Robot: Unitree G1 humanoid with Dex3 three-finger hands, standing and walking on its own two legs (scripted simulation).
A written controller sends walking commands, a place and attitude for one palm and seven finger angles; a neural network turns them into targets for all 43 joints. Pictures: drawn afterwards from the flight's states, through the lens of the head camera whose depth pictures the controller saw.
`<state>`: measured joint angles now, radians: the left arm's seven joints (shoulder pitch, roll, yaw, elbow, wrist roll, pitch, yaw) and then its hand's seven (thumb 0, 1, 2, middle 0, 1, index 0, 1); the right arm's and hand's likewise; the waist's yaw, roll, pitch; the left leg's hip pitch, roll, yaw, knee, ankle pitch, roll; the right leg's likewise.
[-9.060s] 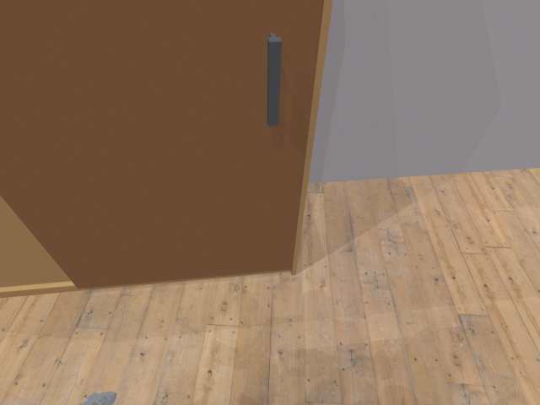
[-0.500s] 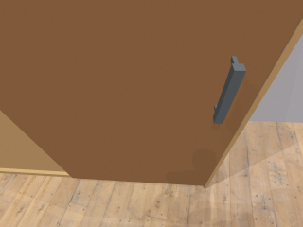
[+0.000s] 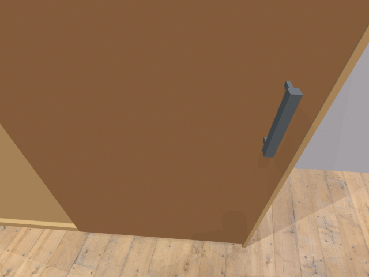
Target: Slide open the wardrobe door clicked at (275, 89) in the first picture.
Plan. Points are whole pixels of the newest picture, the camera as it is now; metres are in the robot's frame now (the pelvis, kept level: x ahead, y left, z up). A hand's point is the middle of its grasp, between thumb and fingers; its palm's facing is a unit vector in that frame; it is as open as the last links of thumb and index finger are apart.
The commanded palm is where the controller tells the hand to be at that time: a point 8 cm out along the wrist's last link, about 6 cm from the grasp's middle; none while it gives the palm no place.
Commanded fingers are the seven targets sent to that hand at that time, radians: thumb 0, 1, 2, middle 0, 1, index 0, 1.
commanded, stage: come to a stop and stand still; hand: right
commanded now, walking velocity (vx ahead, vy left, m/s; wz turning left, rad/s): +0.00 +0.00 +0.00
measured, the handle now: (277, 121) +0.45 -0.19 +0.13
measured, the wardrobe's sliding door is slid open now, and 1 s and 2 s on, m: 0.00 0.00 0.00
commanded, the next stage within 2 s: look again from close up in 0.92 s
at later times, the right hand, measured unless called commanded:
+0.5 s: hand out of the picture -0.06 -0.18 -0.18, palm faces +0.03 +0.99 -0.15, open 7.4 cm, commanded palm none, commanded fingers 0.00 -0.90 -0.90 0.20 0.30 0.20 0.30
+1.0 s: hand out of the picture -0.06 -0.20 -0.17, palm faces +0.03 +0.99 -0.16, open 7.4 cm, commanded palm none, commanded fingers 0.00 -0.90 -0.90 0.20 0.30 0.20 0.30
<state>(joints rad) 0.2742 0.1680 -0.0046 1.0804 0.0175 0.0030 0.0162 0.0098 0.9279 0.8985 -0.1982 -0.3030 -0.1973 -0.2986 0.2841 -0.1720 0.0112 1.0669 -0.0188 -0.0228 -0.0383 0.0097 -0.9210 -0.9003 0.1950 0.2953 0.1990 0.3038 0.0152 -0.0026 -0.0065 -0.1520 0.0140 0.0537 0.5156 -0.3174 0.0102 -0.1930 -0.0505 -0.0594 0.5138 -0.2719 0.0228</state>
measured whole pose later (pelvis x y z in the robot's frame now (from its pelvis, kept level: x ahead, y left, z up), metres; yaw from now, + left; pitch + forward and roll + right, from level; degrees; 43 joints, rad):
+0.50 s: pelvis -0.02 -0.02 +0.00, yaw +0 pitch -3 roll +0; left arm 0.31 0.12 -0.01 1.13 0.01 0.00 0.02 0.00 0.91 0.90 -0.20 -0.30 -0.20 -0.30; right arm 0.37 -0.14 0.01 1.11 -0.02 -0.02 -0.04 0.01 -0.90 -0.90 0.19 0.30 0.20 0.30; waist 0.00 0.02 0.03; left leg -0.16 0.04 0.05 0.45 -0.25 -0.02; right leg -0.21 -0.02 -0.06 0.46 -0.21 -0.01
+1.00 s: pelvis -0.03 -0.04 +0.00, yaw +0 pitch -2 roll +0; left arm 0.32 0.11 0.00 1.12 0.01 -0.01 0.01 0.00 0.91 0.90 -0.20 -0.30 -0.20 -0.30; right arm 0.36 -0.13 0.00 1.09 -0.03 -0.02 -0.04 0.01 -0.90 -0.90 0.19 0.30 0.20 0.30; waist 0.00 0.02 0.03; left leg -0.19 0.06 0.03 0.45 -0.23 -0.04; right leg -0.23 0.00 -0.08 0.45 -0.19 -0.04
